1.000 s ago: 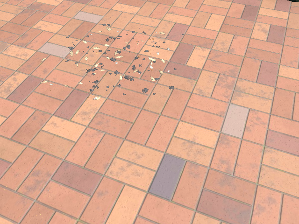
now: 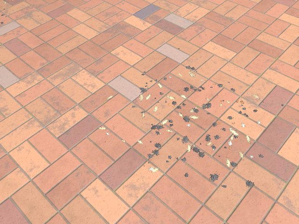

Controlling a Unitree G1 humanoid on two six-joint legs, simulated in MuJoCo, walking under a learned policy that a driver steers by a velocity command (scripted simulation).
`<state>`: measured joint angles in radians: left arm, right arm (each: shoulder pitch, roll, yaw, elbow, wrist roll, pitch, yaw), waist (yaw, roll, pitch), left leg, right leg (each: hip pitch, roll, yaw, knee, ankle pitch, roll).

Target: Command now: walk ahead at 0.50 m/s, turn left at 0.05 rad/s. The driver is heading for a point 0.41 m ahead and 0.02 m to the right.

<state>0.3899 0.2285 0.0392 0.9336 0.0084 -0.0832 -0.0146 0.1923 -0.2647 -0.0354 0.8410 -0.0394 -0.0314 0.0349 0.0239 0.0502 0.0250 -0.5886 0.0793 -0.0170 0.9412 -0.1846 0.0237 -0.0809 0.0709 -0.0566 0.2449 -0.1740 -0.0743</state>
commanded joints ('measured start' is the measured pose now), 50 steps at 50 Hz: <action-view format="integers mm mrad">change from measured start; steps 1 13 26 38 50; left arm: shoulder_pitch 14 144 -118 -49 -123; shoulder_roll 128 17 37 80 37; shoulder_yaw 25 -6 0 -8 -14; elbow -32 -35 -35 38 108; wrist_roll -4 -28 18 -2 -2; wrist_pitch -15 3 66 42 71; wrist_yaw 0 9 7 47 48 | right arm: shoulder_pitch -93 301 129 313 164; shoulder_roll -28 -268 -64 3 22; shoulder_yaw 6 -70 -3 16 31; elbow -81 19 90 219 271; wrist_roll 5 -30 28 41 29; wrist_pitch -10 -44 -58 8 18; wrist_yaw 6 -40 -40 -75 -79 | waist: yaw -2 -125 7 -18 -16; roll -122 239 44 -221 -22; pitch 45 -313 -24 -152 37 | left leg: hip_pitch -29 923 442 363 389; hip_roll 11 348 88 -94 8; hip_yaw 47 -550 36 42 -63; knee -155 -607 -691 -293 -643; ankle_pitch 108 -110 792 -355 -13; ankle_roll -20 275 160 34 19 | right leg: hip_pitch -26 -445 -368 63 -60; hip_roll -233 -16 -120 -423 -172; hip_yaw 141 -35 19 352 140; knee -137 909 588 153 80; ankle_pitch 249 -233 10 750 104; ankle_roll -123 13 71 -212 9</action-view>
